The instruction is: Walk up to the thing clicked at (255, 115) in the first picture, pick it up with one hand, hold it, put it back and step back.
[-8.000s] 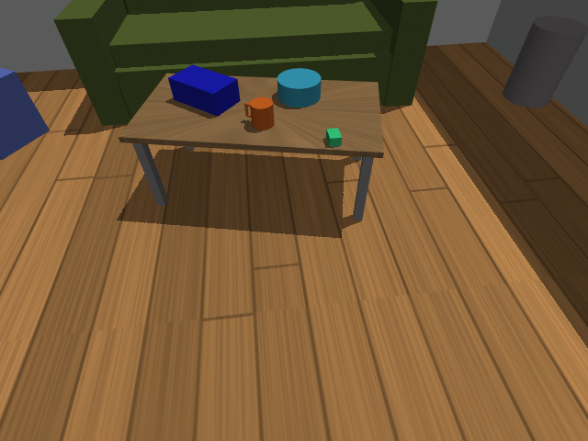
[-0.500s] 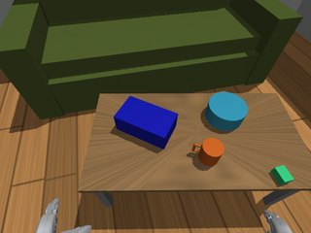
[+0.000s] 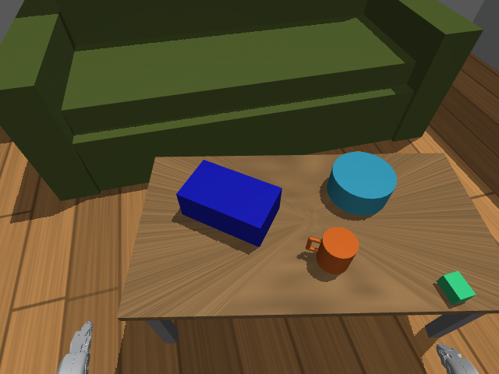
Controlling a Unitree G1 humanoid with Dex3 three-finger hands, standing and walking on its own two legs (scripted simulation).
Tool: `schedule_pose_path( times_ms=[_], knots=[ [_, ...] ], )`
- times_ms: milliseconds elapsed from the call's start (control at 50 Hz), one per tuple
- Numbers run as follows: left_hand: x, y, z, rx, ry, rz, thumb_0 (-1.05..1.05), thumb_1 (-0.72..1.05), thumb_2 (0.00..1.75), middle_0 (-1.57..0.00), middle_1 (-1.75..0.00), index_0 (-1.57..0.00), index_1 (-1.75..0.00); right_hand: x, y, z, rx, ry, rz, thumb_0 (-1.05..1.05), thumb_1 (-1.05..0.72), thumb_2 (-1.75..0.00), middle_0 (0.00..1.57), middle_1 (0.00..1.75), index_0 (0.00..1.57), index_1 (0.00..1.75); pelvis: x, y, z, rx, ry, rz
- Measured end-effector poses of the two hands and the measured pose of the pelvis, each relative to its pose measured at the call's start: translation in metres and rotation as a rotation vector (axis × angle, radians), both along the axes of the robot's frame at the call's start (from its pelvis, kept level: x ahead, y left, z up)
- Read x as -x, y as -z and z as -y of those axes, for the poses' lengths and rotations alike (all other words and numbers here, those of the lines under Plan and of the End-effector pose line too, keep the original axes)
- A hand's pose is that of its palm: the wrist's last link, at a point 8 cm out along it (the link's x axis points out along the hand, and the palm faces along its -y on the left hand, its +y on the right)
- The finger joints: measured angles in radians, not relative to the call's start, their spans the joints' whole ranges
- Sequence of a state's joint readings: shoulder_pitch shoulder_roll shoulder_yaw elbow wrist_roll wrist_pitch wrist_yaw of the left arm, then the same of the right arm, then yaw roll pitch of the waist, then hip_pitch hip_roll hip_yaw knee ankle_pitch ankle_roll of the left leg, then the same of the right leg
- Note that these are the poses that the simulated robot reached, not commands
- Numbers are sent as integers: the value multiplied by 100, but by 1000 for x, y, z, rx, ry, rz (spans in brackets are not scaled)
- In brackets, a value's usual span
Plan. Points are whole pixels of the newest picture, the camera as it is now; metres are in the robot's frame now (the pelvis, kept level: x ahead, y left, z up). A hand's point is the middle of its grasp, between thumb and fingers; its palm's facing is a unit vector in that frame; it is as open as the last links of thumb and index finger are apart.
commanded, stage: go down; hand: right
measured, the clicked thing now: (330, 249) +0.49 -0.20 -0.29
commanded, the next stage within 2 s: none
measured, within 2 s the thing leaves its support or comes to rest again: neither
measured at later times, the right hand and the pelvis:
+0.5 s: hand out of the picture +0.14 -0.26 -0.10, palm faces +0.10 +0.94 -0.32, open 17.7 cm; pelvis -0.01 +0.00 -0.02, yaw -1 degrees
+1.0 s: hand (468, 315) +0.24 -0.33 -0.04, palm faces +0.23 +0.94 -0.24, open 17.7 cm; pelvis -0.02 +0.00 -0.02, yaw -1 degrees
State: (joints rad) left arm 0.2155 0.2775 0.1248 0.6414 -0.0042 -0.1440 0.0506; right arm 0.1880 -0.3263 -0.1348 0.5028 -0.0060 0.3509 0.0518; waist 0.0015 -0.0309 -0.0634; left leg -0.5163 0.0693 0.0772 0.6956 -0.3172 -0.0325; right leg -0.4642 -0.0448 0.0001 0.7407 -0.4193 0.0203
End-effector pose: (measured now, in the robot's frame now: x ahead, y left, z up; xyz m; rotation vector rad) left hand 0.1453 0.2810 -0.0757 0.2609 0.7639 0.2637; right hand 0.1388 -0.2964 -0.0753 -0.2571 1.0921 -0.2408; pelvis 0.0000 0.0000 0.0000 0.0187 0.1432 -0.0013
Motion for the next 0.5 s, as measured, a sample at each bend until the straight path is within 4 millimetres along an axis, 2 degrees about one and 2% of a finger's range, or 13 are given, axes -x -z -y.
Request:
schedule_pose_path(
  times_ms=[500],
  knots=[
    [8,-9,8,-26,19,100,-1,-51,4,-6,-5,-6,-6,13,-9,12,1,16,66,-1,58,-5,2,7,3,7,7,16,-2,-6,10,-20]
  ],
)
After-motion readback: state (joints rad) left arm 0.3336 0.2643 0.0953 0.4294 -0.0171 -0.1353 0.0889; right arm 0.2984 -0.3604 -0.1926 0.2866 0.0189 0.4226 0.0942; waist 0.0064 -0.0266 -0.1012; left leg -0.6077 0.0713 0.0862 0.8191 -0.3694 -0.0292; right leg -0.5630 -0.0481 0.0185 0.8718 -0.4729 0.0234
